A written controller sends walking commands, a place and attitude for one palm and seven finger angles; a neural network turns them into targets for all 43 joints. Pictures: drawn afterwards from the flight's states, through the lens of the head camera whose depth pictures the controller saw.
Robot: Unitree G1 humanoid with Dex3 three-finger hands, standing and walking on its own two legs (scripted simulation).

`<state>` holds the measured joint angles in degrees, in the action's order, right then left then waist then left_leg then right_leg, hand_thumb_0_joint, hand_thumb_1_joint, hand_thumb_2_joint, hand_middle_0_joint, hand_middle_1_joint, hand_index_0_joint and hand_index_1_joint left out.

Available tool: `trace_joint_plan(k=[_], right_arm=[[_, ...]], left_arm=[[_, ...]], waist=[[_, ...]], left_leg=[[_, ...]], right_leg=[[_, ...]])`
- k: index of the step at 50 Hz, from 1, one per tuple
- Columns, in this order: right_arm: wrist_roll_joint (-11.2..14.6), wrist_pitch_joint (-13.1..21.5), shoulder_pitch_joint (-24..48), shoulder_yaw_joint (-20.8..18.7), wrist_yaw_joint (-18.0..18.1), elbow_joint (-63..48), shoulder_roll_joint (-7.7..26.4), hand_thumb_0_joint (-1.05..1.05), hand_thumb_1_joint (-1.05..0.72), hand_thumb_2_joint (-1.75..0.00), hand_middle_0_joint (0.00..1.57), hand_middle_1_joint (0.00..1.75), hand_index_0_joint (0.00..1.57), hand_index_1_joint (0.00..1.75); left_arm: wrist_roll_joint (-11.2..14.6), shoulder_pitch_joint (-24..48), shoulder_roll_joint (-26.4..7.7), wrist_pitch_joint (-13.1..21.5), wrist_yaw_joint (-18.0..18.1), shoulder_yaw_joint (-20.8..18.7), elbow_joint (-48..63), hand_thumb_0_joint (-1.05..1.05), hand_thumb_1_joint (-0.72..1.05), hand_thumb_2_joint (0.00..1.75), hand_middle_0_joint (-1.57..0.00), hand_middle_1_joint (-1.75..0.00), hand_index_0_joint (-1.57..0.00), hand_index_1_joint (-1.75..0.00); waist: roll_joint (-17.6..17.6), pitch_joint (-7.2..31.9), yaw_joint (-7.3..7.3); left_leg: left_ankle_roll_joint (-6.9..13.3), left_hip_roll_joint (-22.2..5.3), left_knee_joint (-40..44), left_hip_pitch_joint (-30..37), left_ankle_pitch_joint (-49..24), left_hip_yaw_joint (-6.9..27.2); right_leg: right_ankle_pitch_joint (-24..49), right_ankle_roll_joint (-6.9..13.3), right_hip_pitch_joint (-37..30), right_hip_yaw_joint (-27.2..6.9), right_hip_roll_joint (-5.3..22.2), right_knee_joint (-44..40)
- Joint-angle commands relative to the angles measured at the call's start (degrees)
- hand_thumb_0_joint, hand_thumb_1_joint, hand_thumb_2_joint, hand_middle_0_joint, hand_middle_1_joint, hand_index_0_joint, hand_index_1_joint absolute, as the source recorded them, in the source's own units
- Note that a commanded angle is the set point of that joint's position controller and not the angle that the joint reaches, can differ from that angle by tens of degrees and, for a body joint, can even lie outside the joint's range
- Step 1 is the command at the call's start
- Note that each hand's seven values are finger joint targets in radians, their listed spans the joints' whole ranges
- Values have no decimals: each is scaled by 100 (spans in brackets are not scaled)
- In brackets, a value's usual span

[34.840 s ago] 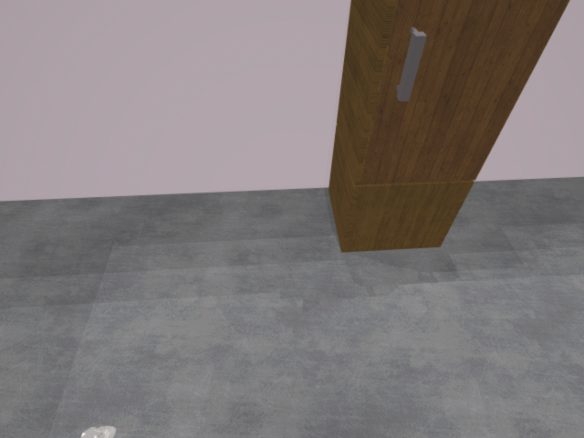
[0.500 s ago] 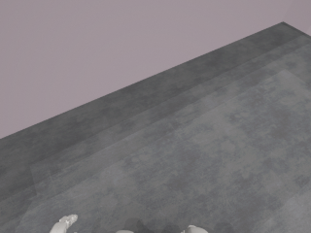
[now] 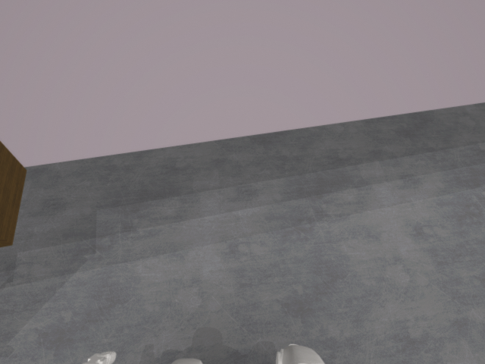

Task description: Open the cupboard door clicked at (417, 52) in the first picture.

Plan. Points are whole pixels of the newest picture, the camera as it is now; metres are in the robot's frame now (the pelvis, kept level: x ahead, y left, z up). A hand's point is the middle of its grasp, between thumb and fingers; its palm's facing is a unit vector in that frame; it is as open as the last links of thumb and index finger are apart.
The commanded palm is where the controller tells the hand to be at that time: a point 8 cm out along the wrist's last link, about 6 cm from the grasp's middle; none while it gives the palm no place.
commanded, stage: turn to face it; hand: left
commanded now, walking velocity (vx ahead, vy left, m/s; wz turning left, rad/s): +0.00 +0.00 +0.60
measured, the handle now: out of the picture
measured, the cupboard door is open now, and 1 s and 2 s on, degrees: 45 45 45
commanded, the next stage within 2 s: take the last steps up to it in 1.58 s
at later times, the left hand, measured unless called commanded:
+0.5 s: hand out of the picture +0.01 +0.19 -0.19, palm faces +0.33 -0.92 -0.19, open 7.4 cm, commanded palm none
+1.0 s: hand out of the picture +0.02 +0.19 -0.15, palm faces +0.56 -0.78 -0.28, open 7.4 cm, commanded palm none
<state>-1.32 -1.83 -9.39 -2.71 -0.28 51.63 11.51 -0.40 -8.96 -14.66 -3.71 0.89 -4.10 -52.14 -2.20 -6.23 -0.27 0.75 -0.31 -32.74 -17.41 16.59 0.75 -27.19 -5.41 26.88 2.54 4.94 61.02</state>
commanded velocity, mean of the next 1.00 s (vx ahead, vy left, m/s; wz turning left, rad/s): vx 0.00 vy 0.00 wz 0.60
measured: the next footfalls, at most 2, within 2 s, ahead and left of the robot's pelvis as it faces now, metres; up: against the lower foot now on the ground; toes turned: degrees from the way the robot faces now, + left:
right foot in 0.16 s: +0.06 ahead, -0.16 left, +0.00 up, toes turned +4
left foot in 0.48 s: +0.03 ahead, +0.10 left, +0.00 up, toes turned +23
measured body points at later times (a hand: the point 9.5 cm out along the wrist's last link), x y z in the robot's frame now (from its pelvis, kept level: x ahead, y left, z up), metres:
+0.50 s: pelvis +0.01 -0.01 -0.01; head +0.06 +0.03 +0.43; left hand -0.01 +0.24 -0.17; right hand +0.20 -0.23 -0.13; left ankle -0.01 +0.08 -0.74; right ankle +0.02 -0.17 -0.72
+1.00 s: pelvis +0.05 -0.04 +0.00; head +0.10 -0.02 +0.44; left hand -0.01 +0.23 -0.13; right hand +0.25 -0.22 -0.16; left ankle -0.04 +0.06 -0.67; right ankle +0.10 -0.16 -0.73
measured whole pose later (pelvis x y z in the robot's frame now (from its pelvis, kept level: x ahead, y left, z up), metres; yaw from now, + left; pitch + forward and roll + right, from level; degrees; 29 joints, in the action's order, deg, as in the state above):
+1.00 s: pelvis +0.05 -0.04 +0.00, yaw +36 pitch +1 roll +0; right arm -1.0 -5.1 -10.8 -5.5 -1.3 54.2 14.5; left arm -0.9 -8.6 -11.5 -0.9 1.7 -2.5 -49.4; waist 2.4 -5.2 -2.1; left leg -2.6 1.5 -60.9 -28.6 26.5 3.1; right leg -19.5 -1.4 13.5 4.5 3.8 31.9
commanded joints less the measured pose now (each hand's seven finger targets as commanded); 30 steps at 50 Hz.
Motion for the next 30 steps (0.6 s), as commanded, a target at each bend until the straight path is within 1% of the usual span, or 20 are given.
trace_joint_plan(k=[1, 4, 5, 6, 7, 8, 9, 10, 11, 13, 15, 18, 21, 22, 23, 24, 25, 26, 28, 30], right_arm=[[-42, 77, -225, -379, 121, -270, 1342, 0, -90, -90, 20, 30, 20, 30], [-37, 11, 11, -417, 94, -316, 1360, 0, -90, -90, 20, 30, 20, 30], [-13, -7, 134, -423, 87, -353, 1326, 0, -90, -90, 20, 30, 20, 30], [26, -18, 215, -414, 69, -408, 1218, 0, -90, -90, 20, 30, 20, 30], [81, -19, 163, -378, 30, -488, 901, 0, -90, -90, 20, 30, 20, 30], [85, -20, 226, -349, -11, -617, 680, 0, -90, -90, 20, 30, 20, 30], [29, -47, 175, -339, -67, -638, 733, 0, -90, -90, 20, 30, 20, 30], [11, -101, 281, -378, -52, -512, 736, 0, -90, -90, 20, 30, 20, 30], [15, -125, 207, -372, -75, -429, 779, 0, -90, -90, 20, 30, 20, 30], [60, -152, 233, -315, -125, -385, 635, 0, -90, -90, 20, 30, 20, 30], [69, -149, 448, -250, -155, -407, 505, 0, -90, -90, 20, 30, 20, 30], [95, -75, 620, -186, -178, -479, 422, 0, -90, -90, 20, 30, 20, 30], [74, -27, 253, -201, -154, -425, 586, 0, -90, -90, 20, 30, 20, 30], [57, 18, -100, -261, -148, -352, 821, 0, -90, -90, 20, 30, 20, 30], [8, 65, -430, -415, -119, -362, 1420, 0, -90, -90, 20, 30, 20, 30], [-6, 31, -899, -522, -51, -269, 1889, 0, -90, -90, 20, 30, 20, 30], [-6, 39, -1047, -504, 18, -149, 1788, 0, -90, -90, 20, 30, 20, 30], [-14, 59, -801, -486, 92, -221, 1703, 0, -90, -90, 20, 30, 20, 30], [-9, 97, -176, -371, 129, -357, 1367, 0, -90, -90, 20, 30, 20, 30], [-2, 123, -78, -328, 130, -350, 1256, 0, -90, -90, 20, 30, 20, 30]], left_arm=[[4, 186, -316, 205, -31, -56, 597, 0, 90, 90, -20, -30, -20, -30], [7, -125, -324, 243, -22, -69, 550, 0, 90, 90, -20, -30, -20, -30], [11, -341, -367, 272, -8, -91, 499, 0, 90, 90, -20, -30, -20, -30], [1, -577, -505, 322, 21, -132, 458, 0, 90, 90, -20, -30, -20, -30], [-80, -737, -924, 391, 76, -230, 440, 0, 90, 90, -20, -30, -20, -30], [-136, -733, -1330, 392, 99, -283, 491, 0, 90, 90, -20, -30, -20, -30], [-100, -568, -1323, 361, 88, -214, 575, 0, 90, 90, -20, -30, -20, -30], [-86, -347, -990, 401, 118, -185, 590, 0, 90, 90, -20, -30, -20, -30], [-68, -151, -814, 404, 118, -109, 631, 0, 90, 90, -20, -30, -20, -30], [-86, -87, -669, 405, 123, -66, 660, 0, 90, 90, -20, -30, -20, -30], [-98, -292, -771, 430, 113, -100, 592, 0, 90, 90, -20, -30, -20, -30], [-132, -566, -975, 427, 100, -182, 445, 0, 90, 90, -20, -30, -20, -30], [-71, -530, -1060, 388, 44, -226, 421, 0, 90, 90, -20, -30, -20, -30], [-28, -432, -996, 367, 21, -223, 470, 0, 90, 90, -20, -30, -20, -30], [1, -481, -655, 331, -16, -170, 641, 0, 90, 90, -20, -30, -20, -30], [-10, -94, -382, 294, -6, -45, 890, 0, 90, 90, -20, -30, -20, -30], [-69, 276, -527, 201, 53, -71, 864, 0, 90, 90, -20, -30, -20, -30], [-41, 368, -440, 202, 50, -89, 792, 0, 90, 90, -20, -30, -20, -30], [-57, 168, -445, 193, -21, -106, 587, 0, 90, 90, -20, -30, -20, -30], [-60, -23, -425, 175, -49, -124, 479, 0, 90, 90, -20, -30, -20, -30]], waist=[[1104, 961, -147], [1293, 908, -13], [1184, 922, 111], [826, 929, 248], [-385, 955, 334], [-1480, 788, 394], [-1075, 658, 275], [-1305, 616, 137], [-1468, 485, 15], [-1265, 568, -37], [-954, 624, 77], [-950, 777, 243], [-782, 891, 30], [-341, 1103, -205], [1258, 1422, -352], [2039, 1425, -621], [1441, 1455, -691], [1431, 1236, -545], [1186, 886, -208], [1084, 877, -78]], left_leg=[[815, -1266, 1024, 810, -2672, 1421], [705, -1109, 944, 321, -2183, 1608], [599, -1003, 782, 21, -1938, 1604], [381, -767, 488, -428, -1375, 1505], [-3, -169, -454, -1342, -71, 936], [-325, 466, -1952, -1687, 1792, 85], [-240, 180, -2979, -1494, 1805, 226], [-294, 57, -3608, -1712, 1549, 273], [-354, -102, -3858, -1776, 1226, 216], [-439, -154, -3367, -1464, 1064, -42], [-475, -121, -2445, -1211, 1067, -330], [-416, -31, -1270, -814, 1080, -588], [-303, 104, 38, 153, 95, -754], [-170, -80, 682, 966, -717, -495], [438, -1464, 877, 1989, -2321, 1359], [1291, -2495, 1078, 2029, -3986, 2529], [1281, -2329, 1109, 1839, -3279, 2439], [1154, -2027, 1159, 1430, -2666, 2248], [859, -1530, 1274, 850, -2147, 1592], [757, -1276, 1308, 836, -2172, 1311]], right_leg=[[85, 65, -207, -102, -186, -1070], [446, 133, -985, 37, -426, -2093], [865, 154, -1480, 68, -453, -2700], [1329, 201, -2113, -29, -307, -3547], [1215, 519, -2818, -1185, 819, -4395], [1553, 1219, -2462, -2354, 2225, -4798], [1440, 1502, -1724, -2052, 2310, -4699], [2032, 1416, -1757, -1914, 1902, -4513], [2641, 1290, -1771, -1235, 1628, -4329], [3528, 1181, -1823, -453, 1382, -4122], [4106, 1131, -2060, -160, 1384, -3934], [4438, 1125, -2381, -79, 1532, -3603], [4026, 775, -1972, 305, 1440, -2990], [3617, 520, -1448, 521, 1356, -2293], [1318, 70, -77, 840, 646, -1016], [-1317, -55, 715, 443, 200, 72], [-1007, 41, 851, -115, 207, 632], [-575, 41, 911, -278, 218, 810], [211, 23, 673, -344, 214, 729], [472, 11, 500, -295, 125, 428]])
